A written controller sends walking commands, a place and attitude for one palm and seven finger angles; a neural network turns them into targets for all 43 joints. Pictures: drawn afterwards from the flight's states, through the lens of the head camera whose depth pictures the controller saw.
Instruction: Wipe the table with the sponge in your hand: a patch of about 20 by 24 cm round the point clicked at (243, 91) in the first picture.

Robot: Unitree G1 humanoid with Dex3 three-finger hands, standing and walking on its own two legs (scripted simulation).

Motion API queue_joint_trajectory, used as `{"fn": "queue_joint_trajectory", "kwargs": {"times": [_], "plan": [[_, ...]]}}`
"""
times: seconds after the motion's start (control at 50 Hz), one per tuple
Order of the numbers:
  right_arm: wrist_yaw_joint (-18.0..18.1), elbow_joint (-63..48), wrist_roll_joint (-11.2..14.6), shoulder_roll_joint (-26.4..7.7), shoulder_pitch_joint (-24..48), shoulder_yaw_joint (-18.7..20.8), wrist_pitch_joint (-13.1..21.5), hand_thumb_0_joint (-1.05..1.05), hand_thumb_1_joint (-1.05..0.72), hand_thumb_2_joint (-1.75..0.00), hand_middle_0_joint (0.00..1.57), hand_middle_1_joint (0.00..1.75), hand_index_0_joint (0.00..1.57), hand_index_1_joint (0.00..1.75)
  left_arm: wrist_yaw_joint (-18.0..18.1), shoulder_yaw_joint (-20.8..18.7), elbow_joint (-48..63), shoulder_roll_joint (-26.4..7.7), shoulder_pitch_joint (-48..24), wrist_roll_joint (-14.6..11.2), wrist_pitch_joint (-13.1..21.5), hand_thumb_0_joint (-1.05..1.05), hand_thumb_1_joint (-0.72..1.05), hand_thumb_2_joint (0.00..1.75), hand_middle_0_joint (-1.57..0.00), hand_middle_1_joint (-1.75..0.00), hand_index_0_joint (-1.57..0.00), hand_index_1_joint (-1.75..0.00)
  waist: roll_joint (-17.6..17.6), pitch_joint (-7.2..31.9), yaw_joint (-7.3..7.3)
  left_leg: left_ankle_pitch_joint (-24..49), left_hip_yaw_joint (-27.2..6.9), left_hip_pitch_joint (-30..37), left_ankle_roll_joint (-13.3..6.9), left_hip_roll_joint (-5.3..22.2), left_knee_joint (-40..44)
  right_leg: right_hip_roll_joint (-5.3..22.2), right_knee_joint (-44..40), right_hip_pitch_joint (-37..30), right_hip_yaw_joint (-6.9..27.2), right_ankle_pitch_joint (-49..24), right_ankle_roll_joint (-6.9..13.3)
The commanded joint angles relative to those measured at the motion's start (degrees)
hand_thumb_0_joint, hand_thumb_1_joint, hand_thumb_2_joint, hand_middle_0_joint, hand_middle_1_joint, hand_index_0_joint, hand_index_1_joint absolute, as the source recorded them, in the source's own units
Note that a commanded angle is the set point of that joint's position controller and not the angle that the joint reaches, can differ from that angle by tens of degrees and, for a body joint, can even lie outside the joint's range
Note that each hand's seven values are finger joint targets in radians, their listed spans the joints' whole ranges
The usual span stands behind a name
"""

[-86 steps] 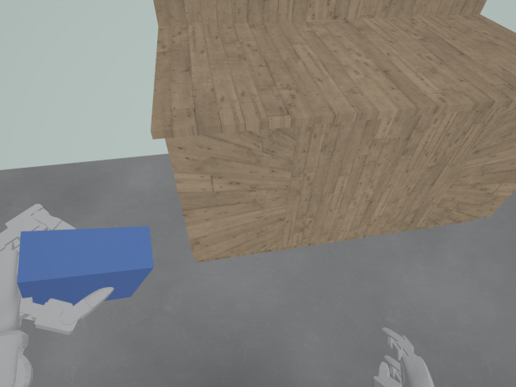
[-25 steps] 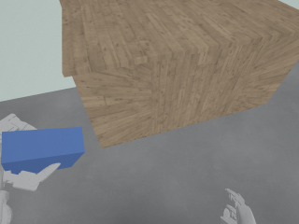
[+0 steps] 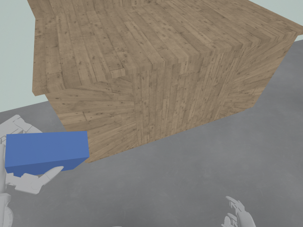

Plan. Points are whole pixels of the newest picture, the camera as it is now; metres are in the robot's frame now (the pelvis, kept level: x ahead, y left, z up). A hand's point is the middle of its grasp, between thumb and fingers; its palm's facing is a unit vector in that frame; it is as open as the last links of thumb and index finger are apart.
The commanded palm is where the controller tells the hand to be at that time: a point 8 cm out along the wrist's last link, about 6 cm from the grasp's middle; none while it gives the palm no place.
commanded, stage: take the last steps up to it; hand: left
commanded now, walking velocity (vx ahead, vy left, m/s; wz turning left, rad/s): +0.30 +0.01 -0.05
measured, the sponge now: (58, 154) +0.23 +0.20 +0.15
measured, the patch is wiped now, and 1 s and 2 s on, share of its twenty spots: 0.00 0.00 0.00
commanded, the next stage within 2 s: come to a stop and stand still in 1.70 s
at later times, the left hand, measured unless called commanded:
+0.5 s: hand (92, 107) +0.35 +0.16 +0.16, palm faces +0.34 -0.82 -0.46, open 9.2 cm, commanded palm +0.28 +0.21 +0.18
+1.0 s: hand (108, 75) +0.44 +0.14 +0.18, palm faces +0.37 -0.81 -0.45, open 9.2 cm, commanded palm +0.39 +0.19 +0.18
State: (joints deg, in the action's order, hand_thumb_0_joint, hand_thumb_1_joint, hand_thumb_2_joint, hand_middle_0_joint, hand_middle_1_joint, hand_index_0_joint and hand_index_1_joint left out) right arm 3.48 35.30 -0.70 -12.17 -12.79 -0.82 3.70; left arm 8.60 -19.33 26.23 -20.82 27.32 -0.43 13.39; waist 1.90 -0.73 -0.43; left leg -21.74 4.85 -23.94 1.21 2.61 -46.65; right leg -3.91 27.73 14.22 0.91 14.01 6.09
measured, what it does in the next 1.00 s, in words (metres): walks ahead: left foot, then right foot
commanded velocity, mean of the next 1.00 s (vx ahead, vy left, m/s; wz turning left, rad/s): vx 0.30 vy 0.06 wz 0.07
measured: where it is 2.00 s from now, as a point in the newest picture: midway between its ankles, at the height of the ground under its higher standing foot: (168, 204)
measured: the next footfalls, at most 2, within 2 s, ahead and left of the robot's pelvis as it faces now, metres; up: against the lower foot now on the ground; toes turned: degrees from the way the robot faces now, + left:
left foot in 0.10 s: +0.09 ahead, +0.14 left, +0.00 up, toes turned +5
right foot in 0.36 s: +0.17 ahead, -0.13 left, +0.00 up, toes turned -12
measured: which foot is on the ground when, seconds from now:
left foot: up 0.00-0.08, down 0.10-0.36, up 0.38-0.74, down 0.76-1.00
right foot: down 0.00-0.12, up 0.14-0.34, down 0.36-0.78, up 0.80-1.00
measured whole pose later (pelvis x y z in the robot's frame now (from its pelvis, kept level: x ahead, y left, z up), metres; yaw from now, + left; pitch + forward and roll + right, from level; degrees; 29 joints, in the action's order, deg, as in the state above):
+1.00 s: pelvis +0.22 -0.09 -0.01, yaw -2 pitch -1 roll +1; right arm 3.3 33.9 0.1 -8.0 -12.0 -1.5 6.4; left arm 8.8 -20.8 29.1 -21.5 27.3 -1.2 13.2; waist -1.0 -2.1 0.0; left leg -14.4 6.7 -17.4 1.0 5.0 -33.0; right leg 4.3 42.8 20.4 -6.7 24.4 -1.2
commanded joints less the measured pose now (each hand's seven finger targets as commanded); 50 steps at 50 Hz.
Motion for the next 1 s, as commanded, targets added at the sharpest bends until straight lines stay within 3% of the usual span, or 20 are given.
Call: {"fn": "queue_joint_trajectory", "kwargs": {"times": [0.0, 0.04, 0.08, 0.12, 0.18, 0.24, 0.3, 0.32, 0.34, 0.36, 0.38, 0.42, 0.5, 0.6, 0.7, 0.74, 0.76, 0.78, 0.88, 0.98], "plan": [[0.36, -10.46, 0.38, -4.28, 5.04, 1.79, 3.24, 0.00, -0.90, -0.90, 0.20, 0.30, 0.20, 0.30, 2.15, -6.80, 11.82, -8.91, -2.90, -1.33, 2.78, 0.00, 0.10, 1.30, -1.20, -1.60, -1.20, -1.60, 1.37, 8.85, 0.56, 5.20, 2.71, 6.97, -1.16, -1.07, 16.36, 13.39, -7.98, -6.97, 14.50, -1.43, 4.14], [0.84, -10.81, 0.67, -5.57, 4.08, 2.52, 3.03, 0.00, -0.90, -0.90, 0.20, 0.30, 0.20, 0.30, 2.12, -6.12, 12.69, -8.74, -4.37, -1.56, 2.53, 0.00, 0.10, 1.30, -1.20, -1.60, -1.20, -1.60, -2.16, 8.08, -0.12, 7.37, 0.51, 17.44, -2.84, 1.56, 23.70, 10.30, -2.02, -1.11, 11.80, 0.66, 0.67], [0.93, -11.25, 1.13, -7.53, 4.33, 3.11, 2.63, 0.00, -0.90, -0.90, 0.20, 0.30, 0.20, 0.30, 2.03, -5.95, 14.35, -8.37, -4.96, -1.81, 2.67, 0.00, 0.10, 1.30, -1.20, -1.60, -1.20, -1.60, -15.06, 8.34, -0.39, 12.80, -19.33, 30.94, -10.36, 15.60, 26.90, 2.65, 14.58, 15.15, 3.15, 6.93, -4.48], [1.14, -10.09, 0.42, -5.76, 4.84, 2.26, 2.93, 0.00, -0.90, -0.90, 0.20, 0.30, 0.20, 0.30, 1.33, -6.95, 11.88, -10.51, -5.48, -1.21, 2.13, 0.00, 0.10, 1.30, -1.20, -1.60, -1.20, -1.60, -18.26, 2.82, -0.70, 2.93, -29.55, 23.65, -15.61, 23.39, 33.62, 4.07, 29.67, 22.36, 0.22, 17.53, -5.76], [1.04, -8.48, 0.67, -5.93, 4.30, 2.74, 4.04, 0.00, -0.90, -0.90, 0.20, 0.30, 0.20, 0.30, 0.92, -5.68, 14.24, -9.46, -6.84, -0.23, 1.78, 0.00, 0.10, 1.30, -1.20, -1.60, -1.20, -1.60, -11.33, 0.60, 0.20, 11.02, -17.85, 19.84, -14.06, 20.09, 30.28, 7.81, 26.24, 21.52, -1.35, 12.77, -6.60], [0.79, -8.82, 0.94, -6.39, 3.94, 2.90, 4.63, 0.00, -0.90, -0.90, 0.20, 0.30, 0.20, 0.30, 1.22, -5.89, 14.23, -8.33, -4.39, -0.77, 1.04, 0.00, 0.10, 1.30, -1.20, -1.60, -1.20, -1.60, -15.61, 2.42, 0.08, 14.27, -5.39, 14.29, -9.65, 14.92, 27.34, 5.93, 14.53, 9.15, -8.57, 8.22, -6.95], [0.80, -8.81, 1.07, -6.22, 4.46, 2.90, 4.55, 0.00, -0.90, -0.90, 0.20, 0.30, 0.20, 0.30, 1.25, -6.63, 11.66, -8.37, -5.70, -0.65, 0.87, 0.00, 0.10, 1.30, -1.20, -1.60, -1.20, -1.60, -11.67, 3.71, 0.59, 9.85, 0.13, 6.24, -6.32, 10.92, 15.77, 4.03, 2.66, -6.04, -11.95, 1.60, -6.61], [0.75, -8.69, 1.24, -5.44, 4.78, 3.09, 4.34, 0.00, -0.90, -0.90, 0.20, 0.30, 0.20, 0.30, 1.24, -7.21, 11.08, -9.36, -6.42, -0.46, 0.89, 0.00, 0.10, 1.30, -1.20, -1.60, -1.20, -1.60, -3.75, 4.68, 1.18, 6.91, 3.16, 0.91, -4.70, 7.38, 3.30, 8.37, -1.73, -11.20, -4.54, 2.09, -4.39], [0.63, -9.27, 1.41, -3.71, 4.99, 2.96, 3.96, 0.00, -0.90, -0.90, 0.20, 0.30, 0.20, 0.30, 1.58, -9.24, 10.94, -12.20, -6.69, -0.33, 0.94, 0.00, 0.10, 1.30, -1.20, -1.60, -1.20, -1.60, 14.08, 6.07, 1.15, -4.51, 5.95, -11.53, -1.96, -0.20, -13.90, 21.78, -8.33, -16.65, 19.71, -0.65, 2.14], [0.14, -9.71, 0.81, -5.17, 6.39, 3.23, 4.42, 0.00, -0.90, -0.90, 0.20, 0.30, 0.20, 0.30, 1.38, -10.24, 9.25, -12.28, -7.08, -0.99, 0.87, 0.00, 0.10, 1.30, -1.20, -1.60, -1.20, -1.60, 14.06, 6.41, 1.86, -9.53, -2.00, -13.94, -1.67, -0.27, -22.34, 27.00, -12.57, -13.58, 29.38, 4.08, 4.72], [-0.13, -8.51, 1.14, -4.86, 6.35, 3.46, 4.28, 0.00, -0.90, -0.90, 0.20, 0.30, 0.20, 0.30, 1.07, -9.86, 10.54, -12.45, -6.60, -1.57, 1.70, 0.00, 0.10, 1.30, -1.20, -1.60, -1.20, -1.60, 10.17, 4.21, 1.34, -7.48, -5.46, -15.64, -1.03, 1.45, -27.04, 28.47, -13.68, -11.66, 30.73, 6.83, 6.41], [-0.48, -6.98, 0.85, -4.15, 6.31, 2.59, 3.02, 0.00, -0.90, -0.90, 0.20, 0.30, 0.20, 0.30, 0.68, -10.78, 12.15, -12.06, -2.81, -1.10, 3.08, 0.00, 0.10, 1.30, -1.20, -1.60, -1.20, -1.60, 2.30, 3.76, 0.75, -1.29, -6.17, -16.39, 0.11, 3.37, -28.37, 25.68, -10.90, -10.91, 18.83, -5.13, 5.68], [-0.28, -7.57, 0.34, -3.81, 6.40, 2.62, 2.11, 0.00, -0.90, -0.90, 0.20, 0.30, 0.20, 0.30, 1.30, -10.98, 14.76, -11.36, -1.25, -0.39, 4.73, 0.00, 0.10, 1.30, -1.20, -1.60, -1.20, -1.60, 2.74, 7.00, 0.03, 2.41, -2.17, -9.98, 0.17, 4.04, -10.84, 22.15, -7.65, -10.70, 4.06, -23.89, 3.29], [-0.12, -9.79, 0.34, -3.40, 5.64, 3.14, 2.99, 0.00, -0.90, -0.90, 0.20, 0.30, 0.20, 0.30, 2.62, -10.01, 15.97, -10.26, 0.23, -0.78, 4.22, 0.00, 0.10, 1.30, -1.20, -1.60, -1.20, -1.60, 4.45, 8.39, 1.85, 5.27, 4.29, -2.69, -1.22, 0.60, 7.67, 21.30, -5.88, -13.61, 3.21, -23.89, 2.71], [0.52, -9.74, 0.75, -5.13, 3.16, 4.09, 3.04, 0.00, -0.90, -0.90, 0.20, 0.30, 0.20, 0.30, 2.98, -7.84, 14.94, -9.83, -4.70, -0.90, 3.52, 0.00, 0.10, 1.30, -1.20, -1.60, -1.20, -1.60, 0.32, 7.83, -0.29, 12.19, 4.95, 14.73, -3.01, -0.41, 20.94, 17.37, 4.77, -5.19, -0.16, -17.63, -1.60], [0.46, -9.97, 1.29, -6.74, 3.36, 4.50, 2.95, 0.00, -0.90, -0.90, 0.20, 0.30, 0.20, 0.30, 2.70, -7.18, 14.63, -9.10, -6.58, -1.47, 3.74, 0.00, 0.10, 1.30, -1.20, -1.60, -1.20, -1.60, -13.54, 9.58, -0.81, 21.72, -16.40, 27.86, -11.56, 13.65, 23.99, 8.33, 22.79, 10.75, -5.91, 0.50, -6.60], [0.29, -10.17, 1.54, -6.23, 3.58, 4.06, 3.24, 0.00, -0.90, -0.90, 0.20, 0.30, 0.20, 0.30, 2.08, -6.89, 12.43, -9.64, -6.70, -1.37, 4.21, 0.00, 0.10, 1.30, -1.20, -1.60, -1.20, -1.60, -17.26, 8.67, -0.29, 17.94, -27.72, 26.97, -15.65, 19.92, 28.12, 6.08, 32.01, 16.74, -4.29, 21.20, -6.76], [0.52, -9.35, 0.83, -5.71, 4.20, 3.63, 3.55, 0.00, -0.90, -0.90, 0.20, 0.30, 0.20, 0.30, 1.81, -7.68, 11.92, -11.16, -6.80, -0.82, 3.75, 0.00, 0.10, 1.30, -1.20, -1.60, -1.20, -1.60, -16.29, 5.64, -0.38, 10.98, -32.27, 21.76, -17.82, 22.47, 30.89, 7.47, 37.01, 19.49, -1.27, 21.51, -6.58], [0.25, -8.45, 1.17, -5.90, 5.37, 3.86, 4.82, 0.00, -0.90, -0.90, 0.20, 0.30, 0.20, 0.30, 1.44, -8.19, 17.68, -9.54, -2.88, -1.01, 3.88, 0.00, 0.10, 1.30, -1.20, -1.60, -1.20, -1.60, -15.58, 4.04, 0.98, 2.16, -11.20, 6.93, -12.25, 13.70, 30.71, 8.91, 23.30, 8.12, -6.39, 12.06, -7.41], [1.02, -8.01, 1.34, -5.44, 4.43, 3.41, 5.11, 0.00, -0.90, -0.90, 0.20, 0.30, 0.20, 0.30, 1.61, -7.17, 12.35, -7.97, -4.25, -0.94, 2.73, 0.00, 0.10, 1.30, -1.20, -1.60, -1.20, -1.60, -9.49, 4.46, 0.87, -6.20, -3.31, -0.30, -6.32, 8.60, 19.22, 7.08, 1.93, -6.64, -9.72, 7.03, -7.57]]}}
